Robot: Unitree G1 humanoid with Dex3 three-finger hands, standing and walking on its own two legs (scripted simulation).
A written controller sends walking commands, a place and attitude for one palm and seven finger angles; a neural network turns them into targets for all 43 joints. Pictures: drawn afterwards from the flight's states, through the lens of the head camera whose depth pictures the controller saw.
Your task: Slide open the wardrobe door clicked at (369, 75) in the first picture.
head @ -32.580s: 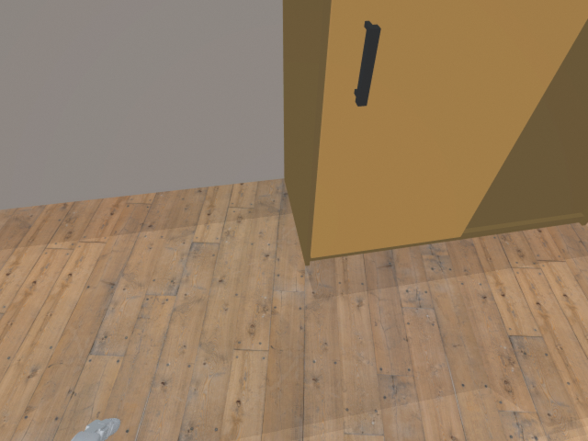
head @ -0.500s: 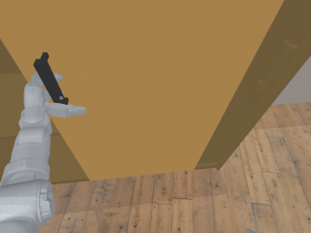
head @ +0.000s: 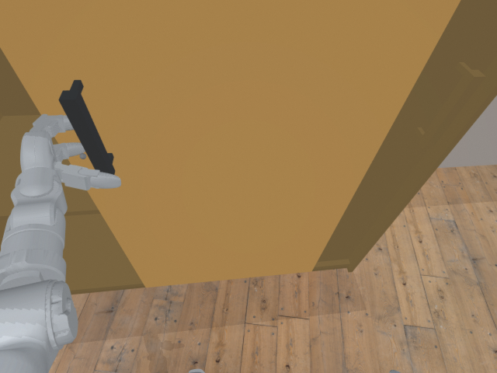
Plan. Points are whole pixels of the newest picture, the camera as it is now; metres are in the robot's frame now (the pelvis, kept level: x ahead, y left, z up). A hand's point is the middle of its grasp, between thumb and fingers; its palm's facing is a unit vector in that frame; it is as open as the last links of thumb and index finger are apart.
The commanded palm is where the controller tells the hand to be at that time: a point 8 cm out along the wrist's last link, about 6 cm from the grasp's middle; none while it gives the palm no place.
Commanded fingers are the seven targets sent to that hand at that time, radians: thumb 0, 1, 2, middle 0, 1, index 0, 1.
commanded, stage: slip the hand off the handle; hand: left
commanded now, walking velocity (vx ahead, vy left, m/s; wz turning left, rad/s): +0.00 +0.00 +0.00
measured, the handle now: (93, 133) +0.49 +0.28 +0.10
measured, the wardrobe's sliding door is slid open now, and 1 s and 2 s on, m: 0.47 0.47 0.47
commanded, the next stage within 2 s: draw the hand back to the body in 1.22 s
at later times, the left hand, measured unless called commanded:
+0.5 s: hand (57, 166) +0.41 +0.31 +0.10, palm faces +0.32 -0.92 -0.21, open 14.6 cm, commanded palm +0.36 +0.35 +0.11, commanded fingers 0.00 -0.55 0.20 -0.25 -1.15 -0.25 -1.15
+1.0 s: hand (34, 220) +0.32 +0.31 +0.09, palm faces +0.39 -0.89 -0.22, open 14.6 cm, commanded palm +0.28 +0.34 +0.11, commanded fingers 0.00 -0.55 0.20 -0.25 -1.15 -0.25 -1.15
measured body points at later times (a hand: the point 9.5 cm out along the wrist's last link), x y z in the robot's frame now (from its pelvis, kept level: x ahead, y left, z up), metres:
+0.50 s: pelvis +0.01 +0.00 +0.00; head +0.04 +0.01 +0.45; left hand +0.39 +0.36 +0.11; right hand +0.07 -0.27 -0.11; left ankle +0.07 +0.08 -0.72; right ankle -0.03 -0.11 -0.72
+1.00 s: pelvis +0.01 -0.01 +0.00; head +0.01 -0.01 +0.45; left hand +0.29 +0.36 +0.11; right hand +0.18 -0.25 -0.08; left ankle +0.07 +0.08 -0.72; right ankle -0.03 -0.11 -0.72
